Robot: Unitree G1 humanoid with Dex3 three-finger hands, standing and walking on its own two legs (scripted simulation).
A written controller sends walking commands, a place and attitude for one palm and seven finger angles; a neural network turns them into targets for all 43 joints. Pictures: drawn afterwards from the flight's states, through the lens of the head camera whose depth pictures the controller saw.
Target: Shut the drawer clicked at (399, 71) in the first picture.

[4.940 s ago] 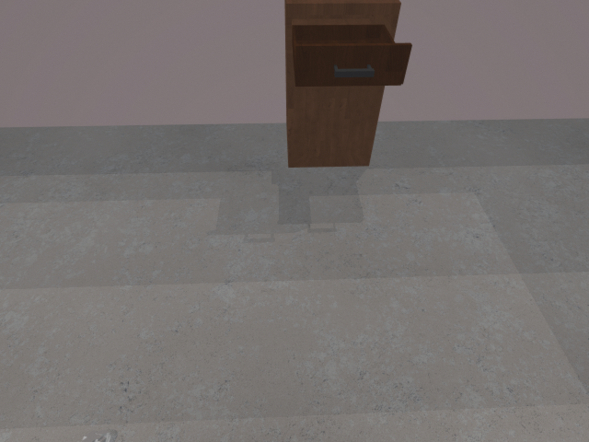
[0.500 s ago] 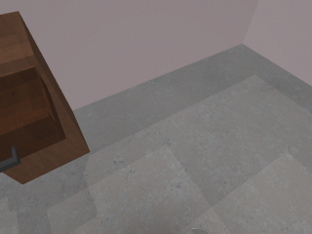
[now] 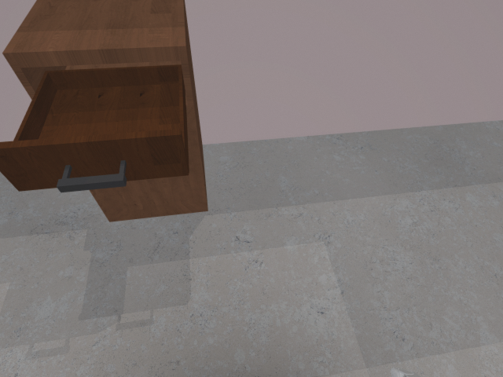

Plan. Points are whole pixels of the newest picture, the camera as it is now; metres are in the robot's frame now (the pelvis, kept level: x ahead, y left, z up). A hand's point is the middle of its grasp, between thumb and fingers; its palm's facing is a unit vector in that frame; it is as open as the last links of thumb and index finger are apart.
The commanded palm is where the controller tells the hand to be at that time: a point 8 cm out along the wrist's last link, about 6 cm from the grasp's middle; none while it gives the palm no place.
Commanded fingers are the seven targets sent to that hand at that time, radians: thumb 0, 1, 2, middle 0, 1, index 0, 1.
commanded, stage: turn to face it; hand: left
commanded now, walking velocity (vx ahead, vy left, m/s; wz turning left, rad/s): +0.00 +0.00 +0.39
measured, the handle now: (94, 175) +0.50 +0.39 -0.06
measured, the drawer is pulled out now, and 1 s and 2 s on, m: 0.30 0.30 0.30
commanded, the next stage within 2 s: take the last steps up to it in 0.40 s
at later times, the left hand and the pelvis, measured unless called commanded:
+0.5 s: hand out of the picture +0.04 +0.18 -0.13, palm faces +0.19 -0.94 -0.29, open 7.4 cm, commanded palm none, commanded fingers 0.00 0.90 0.90 -0.20 -0.30 -0.20 -0.30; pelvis -0.02 -0.03 +0.01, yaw +11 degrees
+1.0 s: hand out of the picture -0.17 +0.20 -0.17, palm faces +0.38 -0.90 -0.20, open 7.4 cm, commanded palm none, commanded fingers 0.00 0.90 0.90 -0.20 -0.30 -0.20 -0.30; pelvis -0.02 +0.05 +0.01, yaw +17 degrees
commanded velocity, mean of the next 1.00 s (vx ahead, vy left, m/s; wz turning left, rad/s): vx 0.16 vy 0.04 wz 0.18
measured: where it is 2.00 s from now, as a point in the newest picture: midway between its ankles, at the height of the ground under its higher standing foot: (206, 350)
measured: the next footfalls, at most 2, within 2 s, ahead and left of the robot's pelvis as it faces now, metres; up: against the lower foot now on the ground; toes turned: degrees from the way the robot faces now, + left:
right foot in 0.42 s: +0.05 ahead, -0.11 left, +0.00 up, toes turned +5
left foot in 0.98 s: -0.01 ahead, +0.16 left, +0.00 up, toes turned +23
